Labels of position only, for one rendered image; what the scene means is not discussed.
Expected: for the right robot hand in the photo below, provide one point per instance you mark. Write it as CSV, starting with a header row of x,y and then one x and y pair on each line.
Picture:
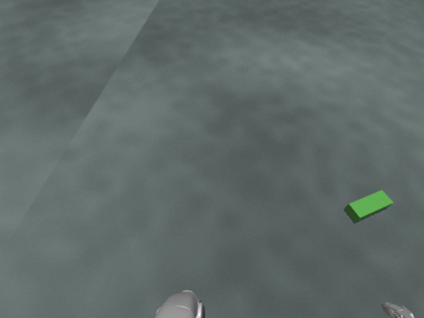
x,y
395,311

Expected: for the carton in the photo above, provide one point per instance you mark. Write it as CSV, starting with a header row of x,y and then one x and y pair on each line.
x,y
368,205

